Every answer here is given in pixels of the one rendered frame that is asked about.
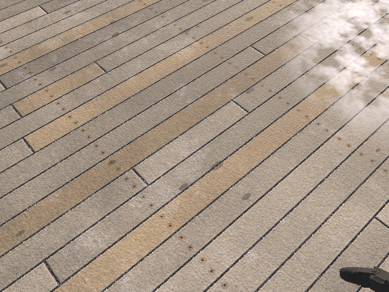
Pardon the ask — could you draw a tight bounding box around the right robot hand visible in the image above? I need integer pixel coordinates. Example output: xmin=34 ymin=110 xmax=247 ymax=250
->
xmin=339 ymin=266 xmax=389 ymax=292

